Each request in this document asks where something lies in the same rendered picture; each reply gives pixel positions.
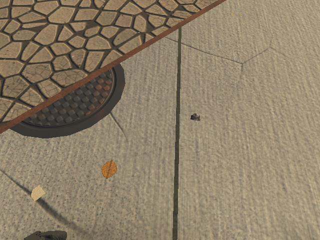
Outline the left robot hand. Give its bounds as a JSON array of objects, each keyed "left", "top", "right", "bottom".
[{"left": 24, "top": 230, "right": 67, "bottom": 240}]

